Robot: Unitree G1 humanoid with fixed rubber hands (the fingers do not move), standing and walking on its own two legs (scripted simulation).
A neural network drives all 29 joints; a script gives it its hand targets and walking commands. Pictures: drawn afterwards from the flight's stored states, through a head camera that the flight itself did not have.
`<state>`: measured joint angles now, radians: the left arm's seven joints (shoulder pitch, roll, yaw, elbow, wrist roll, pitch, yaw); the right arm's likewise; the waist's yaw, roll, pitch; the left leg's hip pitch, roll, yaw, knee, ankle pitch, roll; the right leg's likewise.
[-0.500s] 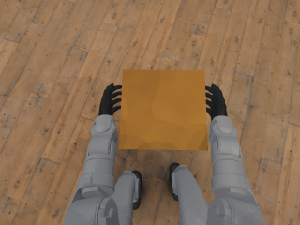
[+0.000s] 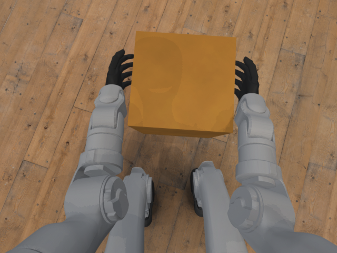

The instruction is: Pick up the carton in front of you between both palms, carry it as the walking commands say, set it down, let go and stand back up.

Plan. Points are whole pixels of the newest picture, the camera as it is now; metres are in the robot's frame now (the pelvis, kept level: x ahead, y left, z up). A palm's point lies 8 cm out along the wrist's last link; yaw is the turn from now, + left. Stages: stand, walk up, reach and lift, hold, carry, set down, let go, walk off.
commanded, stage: set down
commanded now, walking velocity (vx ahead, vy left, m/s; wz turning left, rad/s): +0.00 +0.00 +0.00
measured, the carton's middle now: (179, 95) +0.46 -0.04 -0.15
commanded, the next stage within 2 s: none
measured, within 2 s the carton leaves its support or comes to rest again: rests again in 1.96 s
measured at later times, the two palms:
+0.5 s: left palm (129, 89) +0.51 +0.11 -0.24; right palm (226, 101) +0.46 -0.19 -0.24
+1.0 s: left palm (138, 91) +0.54 +0.10 -0.35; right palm (221, 100) +0.49 -0.20 -0.33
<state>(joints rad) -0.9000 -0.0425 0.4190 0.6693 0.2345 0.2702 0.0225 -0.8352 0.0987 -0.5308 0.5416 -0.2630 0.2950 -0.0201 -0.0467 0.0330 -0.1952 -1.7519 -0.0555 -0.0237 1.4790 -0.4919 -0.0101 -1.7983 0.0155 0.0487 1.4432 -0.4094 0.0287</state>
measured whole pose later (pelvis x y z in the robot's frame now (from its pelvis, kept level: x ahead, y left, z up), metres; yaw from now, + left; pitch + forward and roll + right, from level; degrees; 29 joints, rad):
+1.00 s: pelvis -0.02 +0.01 -0.19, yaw -3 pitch +46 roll -4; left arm -1.40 0.25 0.14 0.99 0.09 0.24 0.09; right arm -1.26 -0.09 -0.51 0.80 -0.05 0.24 -0.09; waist -0.11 -0.03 0.13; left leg -2.33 -0.07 -0.03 2.16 -0.64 0.01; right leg -2.35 0.04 0.04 2.07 -0.52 0.08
